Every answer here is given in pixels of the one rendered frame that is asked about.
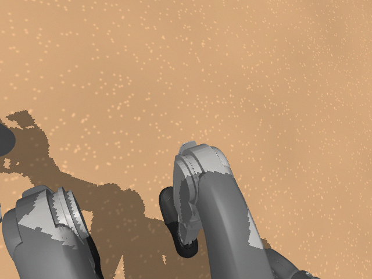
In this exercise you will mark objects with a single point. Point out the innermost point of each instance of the right robot hand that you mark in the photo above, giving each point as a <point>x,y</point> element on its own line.
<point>281,267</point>

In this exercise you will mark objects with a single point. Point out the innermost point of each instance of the mug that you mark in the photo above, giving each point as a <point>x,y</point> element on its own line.
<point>7,140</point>

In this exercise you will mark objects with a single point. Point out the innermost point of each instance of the right robot foot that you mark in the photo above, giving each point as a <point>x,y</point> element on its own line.
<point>170,217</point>

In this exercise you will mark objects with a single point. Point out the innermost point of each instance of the left robot foot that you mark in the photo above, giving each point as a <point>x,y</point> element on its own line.
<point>96,257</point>

